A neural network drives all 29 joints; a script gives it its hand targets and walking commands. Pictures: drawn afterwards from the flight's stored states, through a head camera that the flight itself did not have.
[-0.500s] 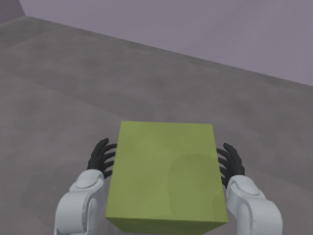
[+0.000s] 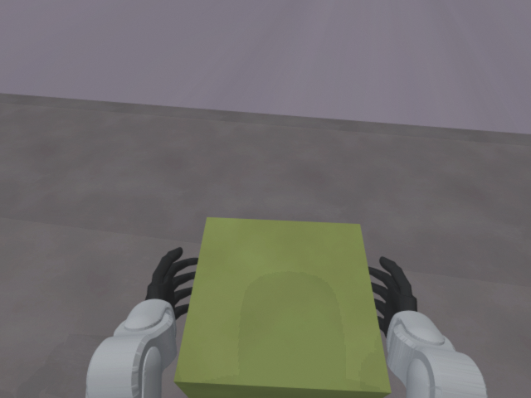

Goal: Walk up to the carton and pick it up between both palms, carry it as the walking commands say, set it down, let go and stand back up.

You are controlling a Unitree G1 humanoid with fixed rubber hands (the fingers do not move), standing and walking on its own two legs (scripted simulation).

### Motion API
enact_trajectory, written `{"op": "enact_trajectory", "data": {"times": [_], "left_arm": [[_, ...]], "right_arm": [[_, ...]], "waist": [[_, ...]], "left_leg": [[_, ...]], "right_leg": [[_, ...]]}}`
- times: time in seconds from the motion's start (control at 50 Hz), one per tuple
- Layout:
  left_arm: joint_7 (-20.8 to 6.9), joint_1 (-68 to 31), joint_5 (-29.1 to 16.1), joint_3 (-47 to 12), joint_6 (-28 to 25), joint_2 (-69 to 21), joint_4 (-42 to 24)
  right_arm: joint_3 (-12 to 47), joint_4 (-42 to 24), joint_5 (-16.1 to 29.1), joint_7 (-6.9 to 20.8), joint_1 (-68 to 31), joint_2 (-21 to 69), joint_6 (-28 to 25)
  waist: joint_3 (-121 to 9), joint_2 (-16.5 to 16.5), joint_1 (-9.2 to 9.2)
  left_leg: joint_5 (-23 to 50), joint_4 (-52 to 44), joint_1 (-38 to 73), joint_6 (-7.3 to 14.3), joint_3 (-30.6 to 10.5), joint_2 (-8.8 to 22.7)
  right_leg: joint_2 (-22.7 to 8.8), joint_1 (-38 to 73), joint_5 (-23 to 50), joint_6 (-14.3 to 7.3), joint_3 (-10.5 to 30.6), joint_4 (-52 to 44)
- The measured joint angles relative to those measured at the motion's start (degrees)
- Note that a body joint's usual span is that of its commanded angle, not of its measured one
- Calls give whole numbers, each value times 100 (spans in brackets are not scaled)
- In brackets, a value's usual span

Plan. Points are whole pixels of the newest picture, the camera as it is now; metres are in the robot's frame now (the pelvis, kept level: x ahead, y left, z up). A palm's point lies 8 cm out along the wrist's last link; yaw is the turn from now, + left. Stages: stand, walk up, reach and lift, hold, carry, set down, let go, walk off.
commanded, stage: carry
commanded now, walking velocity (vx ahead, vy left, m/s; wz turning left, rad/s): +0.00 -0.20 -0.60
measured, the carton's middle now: (277, 326) +0.25 +0.00 +0.02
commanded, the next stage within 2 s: none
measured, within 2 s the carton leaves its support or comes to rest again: neither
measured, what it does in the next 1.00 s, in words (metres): steps to the right, turning right: left foot, then right foot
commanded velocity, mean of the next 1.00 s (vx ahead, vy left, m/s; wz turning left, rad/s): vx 0.00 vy -0.20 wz -0.60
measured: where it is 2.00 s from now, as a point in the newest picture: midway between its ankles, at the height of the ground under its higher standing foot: outside the picture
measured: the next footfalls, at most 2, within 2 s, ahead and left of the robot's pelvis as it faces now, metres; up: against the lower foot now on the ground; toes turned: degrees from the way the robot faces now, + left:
left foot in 0.28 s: +0.03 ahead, +0.01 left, +0.00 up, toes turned +1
right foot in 0.66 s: -0.08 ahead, -0.35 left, +0.00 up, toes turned -31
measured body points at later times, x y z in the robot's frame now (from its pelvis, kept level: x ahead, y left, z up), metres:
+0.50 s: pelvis -0.05 -0.11 +0.02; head -0.05 -0.08 +0.47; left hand +0.23 -0.03 +0.10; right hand +0.14 -0.32 +0.11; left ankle -0.01 +0.01 -0.72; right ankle -0.08 -0.27 -0.64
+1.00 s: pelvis -0.15 -0.24 +0.00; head -0.14 -0.23 +0.45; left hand +0.14 -0.23 +0.08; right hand -0.02 -0.50 +0.09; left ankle -0.11 -0.18 -0.72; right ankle -0.11 -0.33 -0.72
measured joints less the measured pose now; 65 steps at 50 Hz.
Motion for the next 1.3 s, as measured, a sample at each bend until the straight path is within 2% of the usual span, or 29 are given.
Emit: {"op": "enact_trajectory", "data": {"times": [0.04,0.08,0.12,0.2,0.26,0.28,0.3,0.32,0.36,0.4,0.44,0.52,0.6,0.64,0.66,0.68,0.72,0.76,0.8,0.86,0.92,0.98,1.0,1.02,1.06,1.1,1.14,1.2,1.3], "left_arm": [[1,60,0,-37,-54,-3,128],[0,169,-1,-25,-79,-11,108],[-6,269,-5,1,-125,-20,17],[-22,390,-1,21,-214,-31,-181],[-27,412,27,22,-187,-33,-274],[-26,412,37,38,-156,-32,-299],[-27,417,38,90,-113,-28,-307],[-27,455,49,108,-75,-32,-307],[-26,457,82,97,4,-35,-286],[-26,372,91,63,78,-23,-252],[-26,288,86,20,102,-11,-261],[-22,113,80,15,129,3,-376],[-17,-3,66,84,161,8,-404],[-16,-31,52,95,166,8,-371],[-17,-59,50,66,143,6,-330],[-18,-73,59,17,75,2,-226],[-16,-37,56,-54,-70,1,-21],[-17,87,42,-47,-110,-6,21],[-28,226,36,-10,-130,-17,-64],[-48,380,35,13,-209,-32,-240],[-59,437,51,13,-242,-36,-373],[-61,435,93,2,-178,-36,-432],[-59,420,107,21,-131,-31,-443],[-59,422,116,43,-89,-28,-420],[-56,433,153,28,-1,-32,-374],[-54,346,167,0,105,-22,-350],[-51,241,164,-40,160,-8,-360],[-42,94,154,-68,194,5,-442],[-25,-80,139,17,261,10,-463]], "right_arm": [[-42,49,-4,-4,21,5,53],[-5,83,-1,-8,51,8,59],[54,76,9,-13,70,10,14],[135,2,36,-15,103,15,-95],[160,-13,57,-10,130,17,-143],[180,12,61,-5,141,19,-161],[232,96,48,0,154,24,-204],[257,158,32,11,167,25,-203],[255,202,22,26,206,26,-177],[221,161,9,32,263,34,-176],[179,52,2,34,279,41,-163],[147,-107,5,36,153,25,-141],[156,-94,-15,36,-10,9,-97],[150,-95,-35,36,-38,7,-62],[109,-120,-37,35,-57,2,-44],[46,-114,-29,36,-62,-4,-35],[-55,-62,-20,31,-92,-5,10],[-26,-9,-26,21,-50,1,45],[57,0,-24,9,1,5,26],[151,-67,-9,3,68,12,-64],[194,-125,14,5,106,16,-144],[204,-113,25,22,146,19,-183],[224,-67,23,31,162,23,-208],[246,8,1,44,175,27,-229],[237,76,-15,64,214,28,-188],[207,44,-22,69,269,34,-169],[165,-58,-30,72,290,41,-157],[118,-217,-25,73,218,33,-126],[112,-188,-36,74,0,10,-58]], "waist": [[68,-37,-66],[157,-65,-118],[239,-95,-133],[237,-199,-81],[124,-336,1],[84,-423,26],[70,-608,45],[24,-649,56],[37,-564,73],[107,-527,58],[174,-465,25],[256,-318,-19],[202,-234,-23],[153,-197,-24],[146,-149,-27],[138,-117,-30],[246,-21,-73],[397,-16,-149],[525,-51,-187],[576,-131,-164],[475,-254,-85],[295,-426,16],[247,-557,38],[201,-652,40],[133,-561,69],[175,-505,77],[239,-479,58],[337,-392,35],[346,-291,32]], "left_leg": [[-663,1126,-458,58,-381,-436],[-537,1769,-734,125,-459,-782],[-273,1873,-814,208,-421,-1047],[-69,1178,-597,424,-310,-1475],[51,137,-106,599,-228,-1698],[307,-388,140,754,-163,-1738],[545,-604,258,951,-64,-1774],[652,-679,293,1047,3,-1707],[755,-851,435,1040,105,-1480],[906,-1145,642,929,193,-1306],[1057,-1367,779,797,250,-1105],[1203,-1474,817,535,366,-588],[1245,-1351,715,200,548,-102],[1179,-1096,609,-3,598,126],[1065,-802,465,-33,526,248],[406,-332,233,-35,289,212],[-662,915,-304,-15,-283,-127],[-756,1786,-634,55,-482,-561],[-408,2114,-769,121,-449,-879],[-192,1817,-714,283,-355,-1261],[-166,1071,-443,463,-300,-1561],[3,-222,171,636,-199,-1749],[386,-727,394,782,-120,-1782],[648,-873,455,941,-63,-1753],[812,-994,537,1032,10,-1501],[945,-1269,738,947,93,-1289],[1100,-1519,900,822,166,-1108],[1216,-1611,977,637,269,-753],[1240,-1424,885,269,511,-151]], "right_leg": [[27,-155,-190,-136,87,204],[115,-195,-197,-239,161,181],[240,-223,-126,-322,212,155],[525,-315,-29,-521,248,143],[736,-372,58,-630,252,94],[796,-387,85,-650,275,90],[771,-395,60,-526,353,133],[762,-512,-394,-337,323,461],[655,-848,-987,-60,214,1706],[388,-1065,-917,93,283,2761],[101,-1074,-733,209,391,3074],[-226,-737,-839,346,395,2289],[-284,-202,-895,319,107,886],[-208,217,-550,236,-19,-53],[-140,317,45,176,-39,-357],[-83,213,26,91,21,-238],[6,-88,-411,-66,136,227],[65,-184,-357,-150,217,336],[170,-184,-209,-228,274,272],[381,-206,-98,-393,319,186],[596,-245,20,-539,331,74],[816,-238,179,-631,358,-112],[853,-229,223,-637,403,-148],[875,-279,-96,-450,446,8],[846,-605,-878,-114,275,1102],[629,-886,-930,51,267,2291],[323,-998,-680,163,378,2904],[-22,-883,-644,295,477,2739],[-272,-340,-844,305,197,1271]]}}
